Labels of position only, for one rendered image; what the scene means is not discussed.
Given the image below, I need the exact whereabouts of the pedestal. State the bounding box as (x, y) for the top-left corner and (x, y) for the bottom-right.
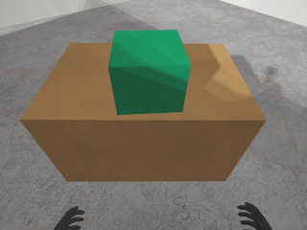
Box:
(20, 42), (267, 182)

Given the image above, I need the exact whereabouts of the robot right hand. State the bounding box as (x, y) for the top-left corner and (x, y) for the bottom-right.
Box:
(237, 202), (272, 230)

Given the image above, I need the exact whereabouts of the robot left hand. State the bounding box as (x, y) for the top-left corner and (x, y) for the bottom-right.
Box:
(54, 206), (85, 230)

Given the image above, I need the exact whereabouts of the carton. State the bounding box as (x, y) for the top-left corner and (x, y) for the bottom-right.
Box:
(108, 30), (191, 115)

